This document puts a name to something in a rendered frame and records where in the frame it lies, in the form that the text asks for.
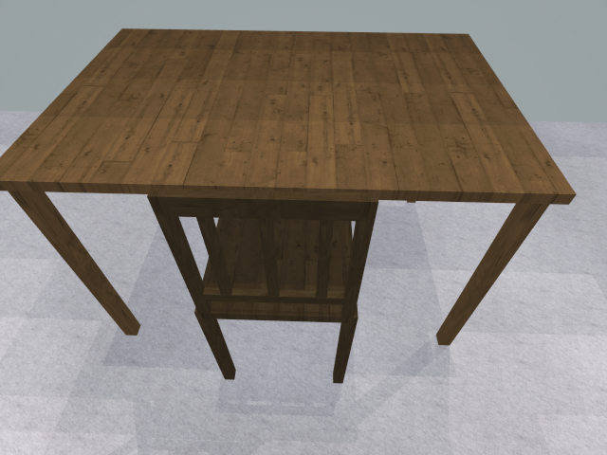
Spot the table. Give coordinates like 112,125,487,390
0,28,576,345

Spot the chair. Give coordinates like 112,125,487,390
147,188,378,383

